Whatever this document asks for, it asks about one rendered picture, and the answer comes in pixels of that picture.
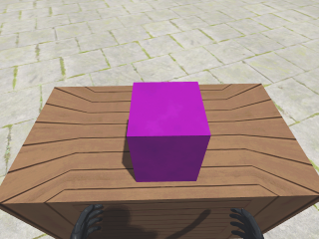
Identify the robot right hand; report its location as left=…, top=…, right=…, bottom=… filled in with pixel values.
left=229, top=208, right=264, bottom=239

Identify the carton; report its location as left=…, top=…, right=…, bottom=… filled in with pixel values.
left=127, top=82, right=211, bottom=182

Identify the pedestal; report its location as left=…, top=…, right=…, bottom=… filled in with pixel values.
left=0, top=83, right=319, bottom=239

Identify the robot left hand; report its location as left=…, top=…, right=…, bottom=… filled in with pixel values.
left=70, top=204, right=104, bottom=239

